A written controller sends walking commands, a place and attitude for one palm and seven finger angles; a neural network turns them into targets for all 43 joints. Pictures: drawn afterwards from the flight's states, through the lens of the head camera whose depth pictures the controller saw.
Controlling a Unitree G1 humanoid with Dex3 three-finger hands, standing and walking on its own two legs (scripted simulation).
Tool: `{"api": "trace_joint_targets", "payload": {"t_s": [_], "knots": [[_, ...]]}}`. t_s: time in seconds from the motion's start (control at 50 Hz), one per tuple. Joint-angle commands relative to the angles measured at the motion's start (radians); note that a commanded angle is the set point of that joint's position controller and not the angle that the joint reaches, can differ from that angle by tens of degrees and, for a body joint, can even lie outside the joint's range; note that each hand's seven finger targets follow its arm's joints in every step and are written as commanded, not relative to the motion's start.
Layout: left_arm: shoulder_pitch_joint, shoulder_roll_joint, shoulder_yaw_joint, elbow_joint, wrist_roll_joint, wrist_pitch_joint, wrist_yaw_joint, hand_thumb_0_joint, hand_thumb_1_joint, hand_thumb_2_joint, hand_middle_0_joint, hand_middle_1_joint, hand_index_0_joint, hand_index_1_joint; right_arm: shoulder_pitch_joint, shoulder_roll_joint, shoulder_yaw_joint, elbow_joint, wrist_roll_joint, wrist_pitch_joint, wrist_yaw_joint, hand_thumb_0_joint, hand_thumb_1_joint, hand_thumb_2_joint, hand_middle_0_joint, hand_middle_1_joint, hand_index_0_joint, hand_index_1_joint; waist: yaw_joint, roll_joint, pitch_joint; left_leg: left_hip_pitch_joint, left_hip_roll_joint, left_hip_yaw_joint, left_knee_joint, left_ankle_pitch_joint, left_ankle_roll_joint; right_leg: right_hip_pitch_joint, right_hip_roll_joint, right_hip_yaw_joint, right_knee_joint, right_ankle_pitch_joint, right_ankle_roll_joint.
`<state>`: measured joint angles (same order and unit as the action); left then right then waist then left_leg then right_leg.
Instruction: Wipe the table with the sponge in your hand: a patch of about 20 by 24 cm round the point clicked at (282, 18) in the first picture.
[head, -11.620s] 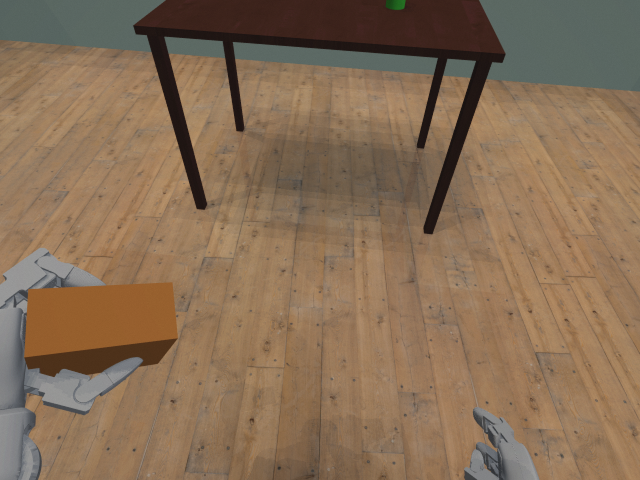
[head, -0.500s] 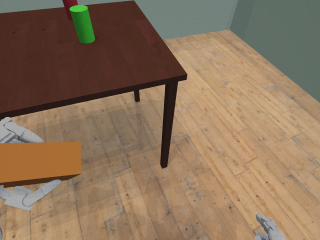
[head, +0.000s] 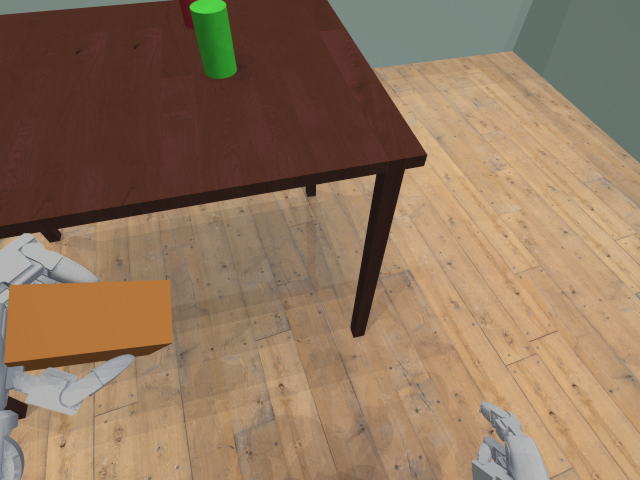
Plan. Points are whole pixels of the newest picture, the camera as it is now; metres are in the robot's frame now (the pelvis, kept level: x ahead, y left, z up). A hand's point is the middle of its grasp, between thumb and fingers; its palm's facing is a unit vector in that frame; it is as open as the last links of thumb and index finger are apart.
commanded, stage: take the last steps up to it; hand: left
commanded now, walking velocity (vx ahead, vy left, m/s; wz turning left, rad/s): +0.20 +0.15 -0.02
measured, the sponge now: (114, 324) +0.22 +0.21 +0.15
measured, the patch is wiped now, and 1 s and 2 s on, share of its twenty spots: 0.00 0.00 0.00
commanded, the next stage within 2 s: come to a stop and stand still in 0.34 s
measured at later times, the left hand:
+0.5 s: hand (70, 253) +0.28 +0.27 +0.17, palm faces +0.35 -0.80 -0.49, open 9.9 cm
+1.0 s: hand (72, 257) +0.28 +0.26 +0.16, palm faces +0.32 -0.84 -0.45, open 9.9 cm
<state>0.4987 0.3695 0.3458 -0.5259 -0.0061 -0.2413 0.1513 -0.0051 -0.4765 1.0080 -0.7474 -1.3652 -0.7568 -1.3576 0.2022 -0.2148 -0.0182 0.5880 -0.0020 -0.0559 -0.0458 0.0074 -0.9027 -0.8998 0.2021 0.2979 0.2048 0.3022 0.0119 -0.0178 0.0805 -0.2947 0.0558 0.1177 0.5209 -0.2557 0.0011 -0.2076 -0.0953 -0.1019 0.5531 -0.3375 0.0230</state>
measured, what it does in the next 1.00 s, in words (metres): steps on the spot: right foot, then left foot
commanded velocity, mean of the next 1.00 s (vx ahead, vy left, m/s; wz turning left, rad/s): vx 0.04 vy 0.02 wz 0.01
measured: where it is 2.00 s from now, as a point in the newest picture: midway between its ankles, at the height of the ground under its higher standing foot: outside the picture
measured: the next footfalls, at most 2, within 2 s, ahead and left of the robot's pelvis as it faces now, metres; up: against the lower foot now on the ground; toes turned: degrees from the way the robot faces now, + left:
right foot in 0.26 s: +0.09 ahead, -0.07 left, +0.00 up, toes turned -10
left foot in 0.58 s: +0.16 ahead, +0.20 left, +0.00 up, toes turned +6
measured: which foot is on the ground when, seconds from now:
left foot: down 0.00-0.28, up 0.30-0.56, down 0.58-0.88, up 0.90-1.00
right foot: down 0.00-0.02, up 0.04-0.24, down 0.26-0.60, up 0.62-0.82, down 0.84-1.00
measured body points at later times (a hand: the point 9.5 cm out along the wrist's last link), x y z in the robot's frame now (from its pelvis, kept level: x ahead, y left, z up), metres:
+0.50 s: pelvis +0.06 +0.03 +0.01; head +0.11 +0.02 +0.45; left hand +0.26 +0.31 +0.19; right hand +0.21 -0.21 -0.10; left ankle +0.08 +0.18 -0.69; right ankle +0.05 -0.06 -0.73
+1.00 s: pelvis +0.06 +0.04 +0.00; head +0.09 +0.03 +0.45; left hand +0.26 +0.31 +0.19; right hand +0.22 -0.17 -0.10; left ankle +0.07 +0.18 -0.71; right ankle +0.06 -0.02 -0.73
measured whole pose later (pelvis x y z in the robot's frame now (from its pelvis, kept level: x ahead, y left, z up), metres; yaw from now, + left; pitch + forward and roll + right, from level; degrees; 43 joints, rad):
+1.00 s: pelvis +0.06 +0.04 +0.00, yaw -3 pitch -1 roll +1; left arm 0.50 0.36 0.33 -0.52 -0.04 -0.15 0.14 -0.01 -0.48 1.01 -0.75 -1.36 -0.76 -1.36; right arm 0.18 -0.18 0.04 0.60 0.01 -0.05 -0.03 0.01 -0.90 -0.90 0.20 0.30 0.21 0.30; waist 0.00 0.02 0.07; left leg -0.36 0.05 0.04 0.77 -0.41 -0.04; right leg -0.26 0.01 -0.11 0.53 -0.27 -0.08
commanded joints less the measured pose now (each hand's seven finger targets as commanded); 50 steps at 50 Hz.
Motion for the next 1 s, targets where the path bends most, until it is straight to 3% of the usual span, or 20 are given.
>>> {"api": "trace_joint_targets", "payload": {"t_s": [0.0,0.02,0.04,0.08,0.12,0.22,0.24,0.26,0.28,0.32,0.38,0.46,0.52,0.58,0.62,0.68,0.8,0.86,0.88,0.98], "knots": [[-0.140,0.173,0.128,-0.276,-0.025,-0.065,0.032,0.000,0.100,1.300,-1.200,-1.600,-1.200,-1.600,-0.047,-0.106,-0.059,-0.165,0.019,-0.060,-0.016,0.000,-0.900,-0.900,0.200,0.300,0.200,0.300,-0.017,0.280,-0.236,0.392,0.271,-0.317,-0.153,0.372,0.163,-0.284,0.048,-0.011,0.359,-0.218,-0.002],[-0.109,0.203,0.151,-0.225,-0.019,-0.066,0.030,0.000,0.100,1.300,-1.200,-1.600,-1.200,-1.600,-0.041,-0.093,-0.053,-0.142,0.009,-0.070,-0.020,0.000,-0.900,-0.900,0.200,0.300,0.200,0.300,-0.023,0.332,-0.233,0.322,0.326,-0.429,-0.207,0.287,0.235,-0.328,0.051,0.027,0.523,-0.326,-0.006],[-0.108,0.202,0.153,-0.226,-0.020,-0.063,0.028,0.000,0.100,1.300,-1.200,-1.600,-1.200,-1.600,-0.051,-0.090,-0.053,-0.138,0.008,-0.077,-0.016,0.000,-0.900,-0.900,0.200,0.300,0.200,0.300,-0.021,0.304,-0.198,0.286,0.327,-0.422,-0.203,0.250,0.264,-0.362,0.017,0.068,0.541,-0.287,-0.009],[-0.092,0.169,0.124,-0.266,-0.021,-0.060,0.021,0.000,0.100,1.300,-1.200,-1.600,-1.200,-1.600,-0.056,-0.096,-0.058,-0.125,0.021,-0.091,-0.007,0.000,-0.900,-0.900,0.200,0.300,0.200,0.300,-0.014,0.213,-0.180,0.271,0.263,-0.285,-0.167,0.303,0.220,-0.354,0.005,0.039,0.451,-0.209,0.000],[-0.038,0.149,0.113,-0.268,-0.029,-0.052,0.018,0.000,0.100,1.300,-1.200,-1.600,-1.200,-1.600,-0.055,-0.095,-0.050,-0.122,0.023,-0.099,-0.003,0.000,-0.900,-0.900,0.200,0.300,0.200,0.300,-0.012,0.240,-0.181,0.204,0.212,-0.185,-0.172,0.312,0.185,-0.251,0.022,-0.011,0.324,-0.132,0.004],[-0.033,0.178,0.145,-0.187,-0.027,-0.033,0.023,0.000,0.100,1.300,-1.200,-1.600,-1.200,-1.600,-0.068,-0.097,-0.033,-0.113,0.016,-0.089,-0.018,0.000,-0.900,-0.900,0.200,0.300,0.200,0.300,-0.004,0.153,-0.178,0.010,0.161,-0.099,-0.029,0.102,0.096,0.061,0.033,-0.034,-0.091,0.058,-0.014],[-0.050,0.196,0.158,-0.166,-0.020,-0.034,0.025,0.000,0.100,1.300,-1.200,-1.600,-1.200,-1.600,-0.058,-0.086,-0.033,-0.115,0.014,-0.078,-0.019,0.000,-0.900,-0.900,0.200,0.300,0.200,0.300,-0.013,-0.001,-0.186,-0.109,0.094,-0.050,0.122,-0.012,0.060,0.154,-0.084,0.142,-0.163,0.148,-0.067],[-0.050,0.226,0.183,-0.145,-0.021,-0.032,0.028,0.000,0.100,1.300,-1.200,-1.600,-1.200,-1.600,-0.064,-0.068,-0.026,-0.129,0.010,-0.068,-0.014,0.000,-0.900,-0.900,0.200,0.300,0.200,0.300,-0.017,-0.197,-0.187,-0.271,-0.026,0.014,0.320,-0.194,0.004,0.220,-0.287,0.459,-0.224,0.257,-0.159],[-0.068,0.217,0.194,-0.111,-0.046,-0.029,0.026,0.000,0.100,1.300,-1.200,-1.600,-1.200,-1.600,-0.069,-0.081,-0.039,-0.127,0.018,-0.067,-0.004,0.000,-0.900,-0.900,0.200,0.300,0.200,0.300,-0.001,-0.276,-0.163,-0.329,-0.031,-0.067,0.530,-0.283,-0.019,0.192,-0.378,0.574,-0.274,0.277,-0.208],[-0.063,0.207,0.189,-0.115,-0.046,-0.045,0.017,0.000,0.100,1.300,-1.200,-1.600,-1.200,-1.600,-0.084,-0.072,-0.026,-0.108,0.013,-0.049,0.004,0.000,-0.900,-0.900,0.200,0.300,0.200,0.300,-0.012,-0.165,-0.116,-0.383,0.005,-0.151,0.688,-0.193,-0.037,0.162,-0.351,0.451,-0.248,0.409,-0.217],[-0.053,0.194,0.172,-0.156,-0.019,-0.079,0.016,0.000,0.100,1.300,-1.200,-1.600,-1.200,-1.600,-0.096,-0.058,-0.015,-0.108,0.006,-0.032,0.001,0.000,-0.900,-0.900,0.200,0.300,0.200,0.300,-0.014,-0.098,-0.146,-0.264,0.042,-0.115,0.474,-0.150,-0.031,0.132,-0.269,0.178,-0.171,0.699,-0.158],[-0.019,0.184,0.160,-0.223,-0.017,-0.063,0.034,0.000,0.100,1.300,-1.200,-1.600,-1.200,-1.600,-0.106,-0.052,-0.018,-0.141,-0.003,-0.034,-0.009,0.000,-0.900,-0.900,0.200,0.300,0.200,0.300,0.008,-0.128,-0.207,-0.088,-0.022,0.019,0.120,-0.063,-0.024,0.169,-0.208,0.108,-0.107,0.739,-0.136],[-0.047,0.188,0.154,-0.271,-0.020,-0.047,0.041,0.000,0.100,1.300,-1.200,-1.600,-1.200,-1.600,-0.066,-0.060,-0.030,-0.156,-0.003,-0.029,-0.025,0.000,-0.900,-0.900,0.200,0.300,0.200,0.300,-0.014,-0.055,-0.243,0.136,-0.020,0.030,-0.106,0.201,-0.025,0.107,-0.121,0.051,0.005,0.582,-0.058],[-0.032,0.176,0.148,-0.227,-0.026,-0.047,0.027,0.000,0.100,1.300,-1.200,-1.600,-1.200,-1.600,-0.019,-0.106,-0.057,-0.170,0.011,-0.039,-0.022,0.000,-0.900,-0.900,0.200,0.300,0.200,0.300,-0.008,0.204,-0.239,0.277,0.290,-0.294,-0.143,0.711,0.114,-0.164,0.060,0.028,0.277,-0.230,0.006],[-0.064,0.207,0.173,-0.259,-0.026,-0.051,0.022,0.000,0.100,1.300,-1.200,-1.600,-1.200,-1.600,-0.046,-0.091,-0.042,-0.155,-0.009,-0.052,-0.013,0.000,-0.900,-0.900,0.200,0.300,0.200,0.300,-0.015,0.312,-0.207,0.237,0.327,-0.335,-0.159,0.724,0.169,-0.213,0.042,0.083,0.364,-0.221,0.006],[-0.037,0.166,0.134,-0.329,-0.030,-0.038,0.016,0.000,0.100,1.300,-1.200,-1.600,-1.200,-1.600,-0.046,-0.094,-0.041,-0.160,0.001,-0.075,0.014,0.000,-0.900,-0.900,0.200,0.300,0.200,0.300,-0.014,0.303,-0.238,0.259,0.255,-0.171,-0.111,0.689,0.100,-0.159,0.075,0.028,0.220,-0.115,0.004],[-0.036,0.158,0.134,-0.249,-0.040,0.001,0.009,0.000,0.100,1.300,-1.200,-1.600,-1.200,-1.600,-0.057,-0.095,-0.020,-0.166,0.007,-0.074,0.015,0.000,-0.900,-0.900,0.200,0.300,0.200,0.300,-0.015,0.220,-0.184,0.047,0.221,-0.121,-0.096,0.271,0.049,0.067,0.080,0.001,-0.110,0.071,0.007],[-0.058,0.179,0.144,-0.196,-0.058,0.024,0.007,0.000,0.100,1.300,-1.200,-1.600,-1.200,-1.600,-0.052,-0.057,-0.012,-0.170,0.019,-0.059,0.006,0.000,-0.900,-0.900,0.200,0.300,0.200,0.300,-0.024,-0.131,-0.196,-0.005,0.025,-0.017,0.130,-0.079,-0.038,0.011,-0.131,0.281,-0.220,0.307,-0.091],[-0.047,0.184,0.149,-0.172,-0.062,0.034,0.009,0.000,0.100,1.300,-1.200,-1.600,-1.200,-1.600,-0.061,-0.057,-0.009,-0.160,0.016,-0.054,0.003,0.000,-0.900,-0.900,0.200,0.300,0.200,0.300,-0.016,-0.157,-0.164,-0.042,-0.009,-0.049,0.236,-0.161,-0.038,-0.013,-0.189,0.344,-0.257,0.344,-0.134],[-0.069,0.180,0.148,-0.190,-0.045,0.019,0.023,0.000,0.100,1.300,-1.200,-1.600,-1.200,-1.600,-0.117,-0.040,0.020,-0.142,0.005,-0.040,-0.017,0.000,-0.900,-0.900,0.200,0.300,0.200,0.300,-0.003,-0.120,-0.192,-0.092,-0.017,-0.080,0.228,-0.167,-0.033,0.127,-0.169,0.203,-0.180,0.603,-0.158]]}}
